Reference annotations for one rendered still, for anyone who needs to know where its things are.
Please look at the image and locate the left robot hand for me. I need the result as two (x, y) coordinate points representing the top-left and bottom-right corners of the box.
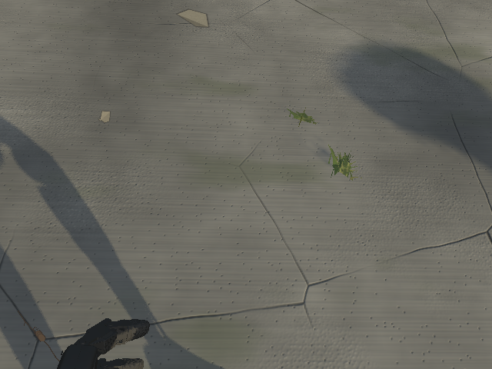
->
(57, 318), (150, 369)

